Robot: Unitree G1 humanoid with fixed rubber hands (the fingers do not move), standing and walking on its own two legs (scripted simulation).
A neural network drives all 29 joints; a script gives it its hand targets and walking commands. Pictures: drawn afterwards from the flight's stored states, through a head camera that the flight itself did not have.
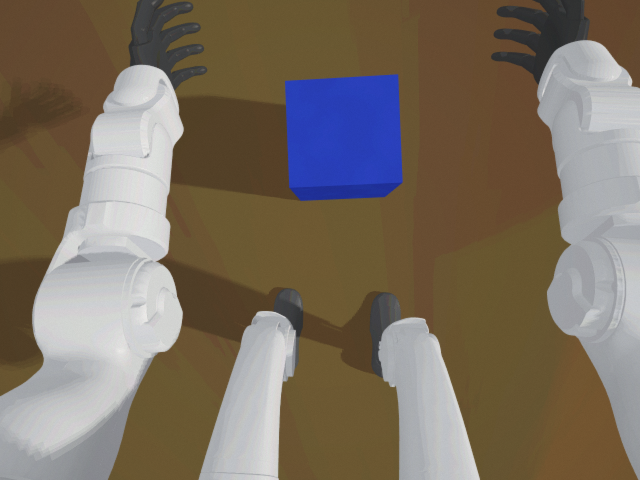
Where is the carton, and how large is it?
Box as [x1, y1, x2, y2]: [285, 74, 402, 200]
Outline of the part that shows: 397,74 285,81 289,187 301,200 385,196 402,182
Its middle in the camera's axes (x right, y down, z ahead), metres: +0.05 -0.20 +0.84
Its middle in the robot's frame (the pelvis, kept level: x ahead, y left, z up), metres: +0.56 +0.01 -0.53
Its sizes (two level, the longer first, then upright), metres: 0.210 0.200 0.250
